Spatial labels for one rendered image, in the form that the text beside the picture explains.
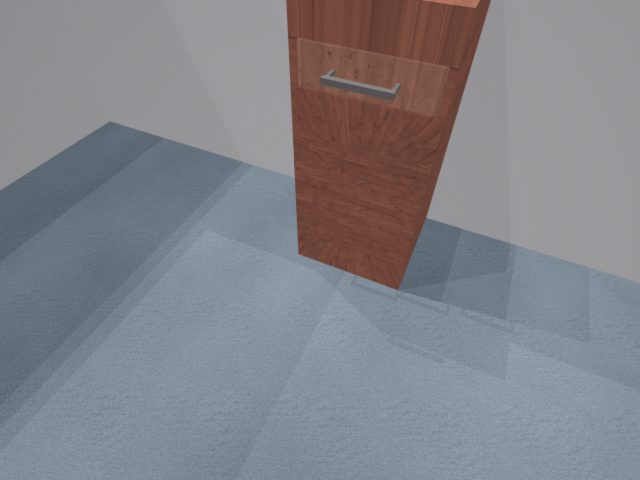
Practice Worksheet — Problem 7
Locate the handle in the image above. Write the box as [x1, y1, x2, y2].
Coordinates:
[320, 69, 401, 101]

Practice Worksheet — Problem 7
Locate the drawer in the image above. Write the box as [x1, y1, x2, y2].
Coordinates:
[297, 38, 450, 117]

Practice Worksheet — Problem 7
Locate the cabinet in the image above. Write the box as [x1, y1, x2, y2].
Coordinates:
[286, 0, 491, 290]

